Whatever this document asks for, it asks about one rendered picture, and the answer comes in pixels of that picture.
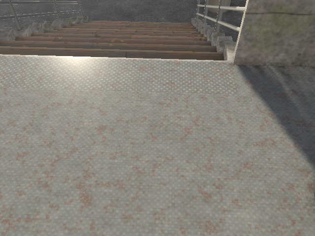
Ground stairs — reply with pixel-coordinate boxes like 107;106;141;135
0;20;224;61

